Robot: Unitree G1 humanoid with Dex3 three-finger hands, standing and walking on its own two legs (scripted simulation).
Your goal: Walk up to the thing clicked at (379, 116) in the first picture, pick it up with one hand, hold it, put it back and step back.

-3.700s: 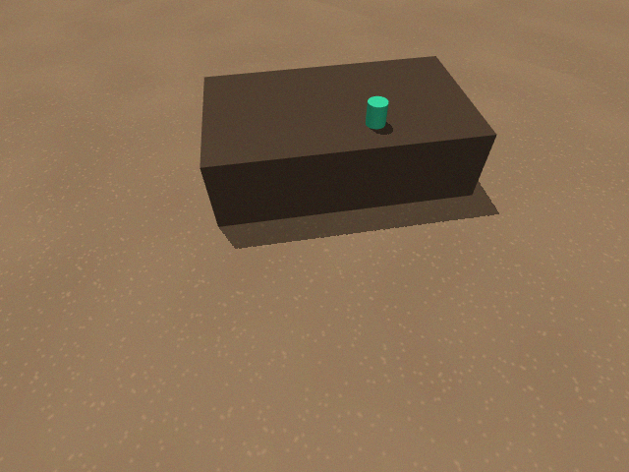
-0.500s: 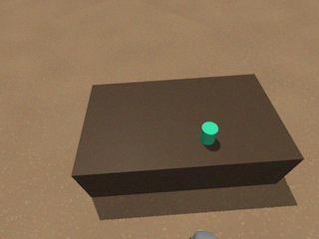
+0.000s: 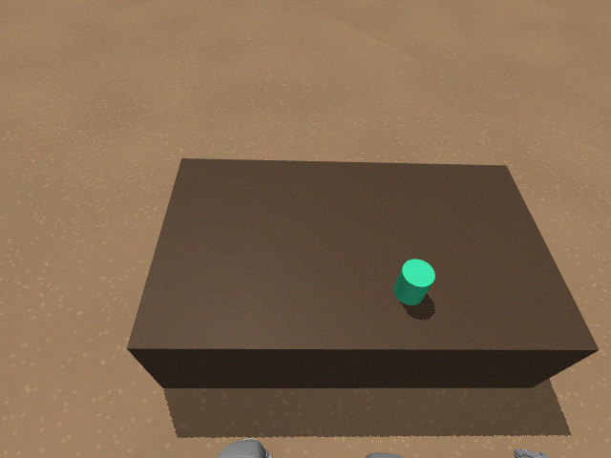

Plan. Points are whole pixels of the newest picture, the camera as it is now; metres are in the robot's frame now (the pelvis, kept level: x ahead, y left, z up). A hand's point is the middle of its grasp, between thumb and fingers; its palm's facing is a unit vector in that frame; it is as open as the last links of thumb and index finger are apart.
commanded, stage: walk up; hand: right
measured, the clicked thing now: (413, 282) +0.58 -0.27 -0.37
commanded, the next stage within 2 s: stand in 1.80 s
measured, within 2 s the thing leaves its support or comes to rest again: neither
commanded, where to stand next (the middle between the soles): +0.10 +0.00 m, yaw +1 degrees
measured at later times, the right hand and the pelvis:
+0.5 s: hand out of the picture +0.12 -0.25 -0.13, palm faces -0.04 +0.95 -0.30, open 7.4 cm; pelvis +0.01 +0.00 +0.02, yaw +0 degrees
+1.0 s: hand out of the picture +0.12 -0.27 -0.13, palm faces +0.04 +0.94 -0.34, open 7.4 cm; pelvis +0.04 -0.01 +0.03, yaw -1 degrees
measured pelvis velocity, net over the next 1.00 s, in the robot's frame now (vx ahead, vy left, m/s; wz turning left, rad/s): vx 0.04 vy -0.01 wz -0.03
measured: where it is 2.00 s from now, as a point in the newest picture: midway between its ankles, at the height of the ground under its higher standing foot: outside the picture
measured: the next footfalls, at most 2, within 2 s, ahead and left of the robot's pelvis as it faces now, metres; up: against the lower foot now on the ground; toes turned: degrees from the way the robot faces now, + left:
none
